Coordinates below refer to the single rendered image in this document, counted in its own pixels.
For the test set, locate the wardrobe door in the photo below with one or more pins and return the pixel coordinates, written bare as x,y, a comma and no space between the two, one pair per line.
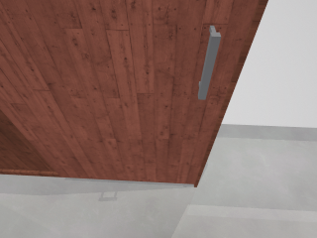
16,152
108,89

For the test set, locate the handle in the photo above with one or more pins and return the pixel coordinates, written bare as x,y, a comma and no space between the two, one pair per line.
211,53

